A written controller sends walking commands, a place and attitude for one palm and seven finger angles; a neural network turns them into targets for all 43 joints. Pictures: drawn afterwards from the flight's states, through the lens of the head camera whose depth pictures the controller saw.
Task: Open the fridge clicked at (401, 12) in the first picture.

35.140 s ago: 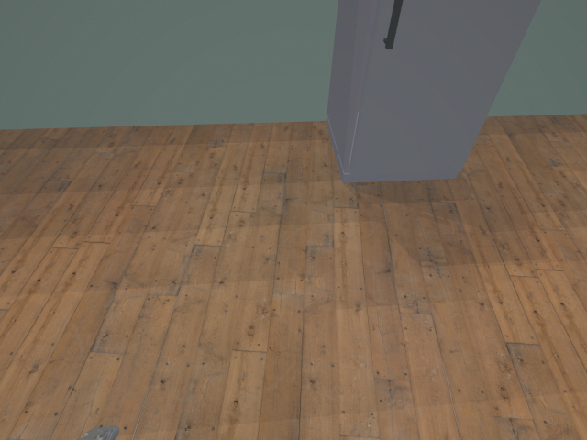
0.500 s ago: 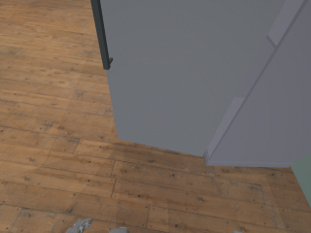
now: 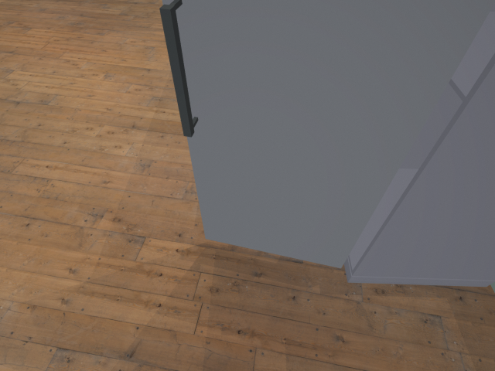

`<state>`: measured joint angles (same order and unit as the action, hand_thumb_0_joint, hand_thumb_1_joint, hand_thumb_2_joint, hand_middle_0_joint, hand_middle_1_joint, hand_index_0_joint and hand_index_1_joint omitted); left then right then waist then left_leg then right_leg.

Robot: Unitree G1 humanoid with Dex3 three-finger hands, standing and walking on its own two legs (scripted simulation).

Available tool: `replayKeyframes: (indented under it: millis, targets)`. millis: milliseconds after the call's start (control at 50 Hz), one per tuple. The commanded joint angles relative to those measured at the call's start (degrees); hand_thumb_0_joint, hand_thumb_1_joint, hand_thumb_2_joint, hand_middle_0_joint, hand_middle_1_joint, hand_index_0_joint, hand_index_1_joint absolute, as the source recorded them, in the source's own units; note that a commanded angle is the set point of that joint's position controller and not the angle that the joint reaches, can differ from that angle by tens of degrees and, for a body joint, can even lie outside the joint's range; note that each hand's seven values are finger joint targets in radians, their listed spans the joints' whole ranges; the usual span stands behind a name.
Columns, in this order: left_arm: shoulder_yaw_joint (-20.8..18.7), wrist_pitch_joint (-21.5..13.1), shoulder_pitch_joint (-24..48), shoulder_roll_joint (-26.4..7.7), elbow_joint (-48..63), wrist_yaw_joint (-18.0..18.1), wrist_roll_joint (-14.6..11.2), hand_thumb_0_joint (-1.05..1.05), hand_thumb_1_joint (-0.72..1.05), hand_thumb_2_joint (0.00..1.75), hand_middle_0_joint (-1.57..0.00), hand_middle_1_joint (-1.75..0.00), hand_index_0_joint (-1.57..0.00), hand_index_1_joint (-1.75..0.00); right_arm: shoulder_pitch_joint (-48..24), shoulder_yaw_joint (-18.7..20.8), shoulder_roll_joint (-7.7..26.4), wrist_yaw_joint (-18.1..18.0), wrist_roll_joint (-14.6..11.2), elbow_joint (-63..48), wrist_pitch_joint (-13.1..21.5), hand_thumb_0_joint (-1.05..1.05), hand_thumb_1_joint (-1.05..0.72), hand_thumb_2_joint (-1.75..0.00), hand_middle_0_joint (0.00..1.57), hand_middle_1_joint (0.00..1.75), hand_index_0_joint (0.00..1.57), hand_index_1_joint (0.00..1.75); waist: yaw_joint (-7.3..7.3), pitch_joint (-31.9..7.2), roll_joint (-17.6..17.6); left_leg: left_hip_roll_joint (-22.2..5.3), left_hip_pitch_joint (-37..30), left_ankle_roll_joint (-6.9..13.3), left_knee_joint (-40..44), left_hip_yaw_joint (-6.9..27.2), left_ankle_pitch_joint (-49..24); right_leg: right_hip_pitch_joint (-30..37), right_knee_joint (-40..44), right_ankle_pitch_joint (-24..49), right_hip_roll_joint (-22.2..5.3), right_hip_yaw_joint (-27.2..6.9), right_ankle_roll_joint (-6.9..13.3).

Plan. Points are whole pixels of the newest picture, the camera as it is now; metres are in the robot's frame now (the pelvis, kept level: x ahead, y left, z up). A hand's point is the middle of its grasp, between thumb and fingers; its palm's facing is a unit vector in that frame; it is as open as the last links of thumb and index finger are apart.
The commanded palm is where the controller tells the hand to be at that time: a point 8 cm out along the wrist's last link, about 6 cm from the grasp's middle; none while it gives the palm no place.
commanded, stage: let the arm hang, fingers relaxed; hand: left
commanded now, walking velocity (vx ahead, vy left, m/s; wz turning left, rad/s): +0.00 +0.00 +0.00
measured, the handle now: (183, 76) +0.68 +0.19 +0.12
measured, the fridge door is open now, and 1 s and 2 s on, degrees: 78 78 78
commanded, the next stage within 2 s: look to check the result in 0.32 s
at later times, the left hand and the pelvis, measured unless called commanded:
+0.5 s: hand out of the picture +0.05 +0.18 -0.17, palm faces -0.02 -0.97 -0.25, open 7.4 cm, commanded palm none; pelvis +0.01 -0.02 +0.00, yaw +0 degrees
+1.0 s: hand out of the picture +0.04 +0.16 -0.17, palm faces -0.02 -0.97 -0.22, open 7.4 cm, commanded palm none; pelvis +0.00 -0.03 +0.01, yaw +0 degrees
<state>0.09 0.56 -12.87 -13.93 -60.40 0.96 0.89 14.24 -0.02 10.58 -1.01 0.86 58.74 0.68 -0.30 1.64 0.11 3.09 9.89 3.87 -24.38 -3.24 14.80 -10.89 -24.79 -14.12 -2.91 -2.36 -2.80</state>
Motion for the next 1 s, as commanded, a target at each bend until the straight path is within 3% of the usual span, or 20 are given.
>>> replayKeyframes:
  millis: [0,140,320,440,520,640,720,980]
  targets:
    - [-1.34,-1.50,-1.12,-7.16,1.58,0.56,-0.07,0.00,0.90,0.90,-0.20,-0.30,-0.20,-0.30,2.89,1.87,9.18,-0.63,0.12,-1.46,0.80,0.00,-0.90,-0.90,0.20,0.30,0.20,0.30,0.53,-1.18,-0.66,-8.26,-1.26,-0.74,5.10,7.06,-17.01,1.28,1.42,13.00,-2.61,-1.47,4.39]
    - [-1.42,-1.73,0.65,-7.44,1.26,0.74,-0.05,0.00,0.90,0.90,-0.20,-0.30,-0.20,-0.30,0.47,1.91,9.66,-0.60,0.08,-0.55,0.66,0.00,-0.90,-0.90,0.20,0.30,0.20,0.30,0.69,-1.37,0.47,-8.28,-3.21,-1.11,4.66,6.55,-20.32,1.57,1.81,15.43,-2.69,-1.85,4.37]
    - [-1.43,-1.75,2.04,-7.36,0.42,0.52,-0.18,0.00,0.90,0.90,-0.20,-0.30,-0.20,-0.30,-0.76,1.71,10.17,-0.58,0.18,0.77,0.51,0.00,-0.90,-0.90,0.20,0.30,0.20,0.30,0.85,-0.76,0.89,-8.54,-3.38,-1.40,6.37,6.48,-15.89,2.18,3.86,12.96,-2.76,-2.37,4.42]
    - [-1.51,-2.05,1.29,-7.68,-0.41,0.62,-0.22,0.00,0.90,0.90,-0.20,-0.30,-0.20,-0.30,-0.08,1.69,10.11,-0.72,-0.05,1.66,0.56,0.00,-0.90,-0.90,0.20,0.30,0.20,0.30,0.80,-2.96,-0.17,-8.76,-5.16,-1.47,5.44,6.03,-18.62,3.51,4.04,16.42,-3.06,-2.39,4.74]
    - [-1.25,-1.87,1.69,-7.36,-1.07,0.59,-0.35,0.00,0.90,0.90,-0.20,-0.30,-0.20,-0.30,0.07,1.49,9.86,-0.69,0.01,2.40,0.28,0.00,-0.90,-0.90,0.20,0.30,0.20,0.30,0.94,-0.37,-0.37,-8.86,-3.70,-1.63,6.92,6.10,-13.77,2.78,5.44,13.03,-3.05,-2.55,4.68]
    - [-1.09,-2.15,0.54,-7.28,-1.55,0.70,-0.33,0.00,0.90,0.90,-0.20,-0.30,-0.20,-0.30,0.63,1.47,9.37,-0.65,-0.07,2.80,0.11,0.00,-0.90,-0.90,0.20,0.30,0.20,0.30,0.97,-0.85,-1.47,-8.92,-4.15,-1.68,6.44,5.68,-12.78,2.75,6.22,14.25,-3.07,-3.15,4.93]
    - [-0.93,-1.99,0.60,-6.75,-1.97,0.63,-0.39,0.00,0.90,0.90,-0.20,-0.30,-0.20,-0.30,0.66,1.33,9.20,-0.66,0.08,3.22,0.04,0.00,-0.90,-0.90,0.20,0.30,0.20,0.30,1.08,0.66,-0.53,-8.99,-3.41,-1.82,7.50,5.70,-10.41,1.93,6.91,11.19,-2.84,-3.19,4.80]
    - [-1.31,-2.32,0.32,-6.48,-1.91,0.67,-0.34,0.00,0.90,0.90,-0.20,-0.30,-0.20,-0.30,0.90,1.54,9.08,-0.89,0.10,3.35,0.38,0.00,-0.90,-0.90,0.20,0.30,0.20,0.30,1.12,-1.07,0.34,-9.28,-4.14,-1.95,7.09,5.46,-12.81,2.70,6.48,14.00,-2.83,-3.18,5.02]
